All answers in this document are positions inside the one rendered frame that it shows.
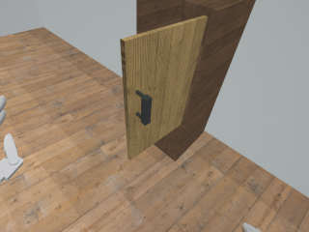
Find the handle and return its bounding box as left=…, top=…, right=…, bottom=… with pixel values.
left=135, top=90, right=153, bottom=126

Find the cupboard door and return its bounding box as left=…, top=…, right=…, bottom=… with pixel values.
left=120, top=15, right=209, bottom=160

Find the robot left hand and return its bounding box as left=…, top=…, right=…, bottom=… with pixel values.
left=0, top=95, right=24, bottom=184

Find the robot right hand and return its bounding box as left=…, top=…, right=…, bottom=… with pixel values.
left=243, top=222, right=261, bottom=232

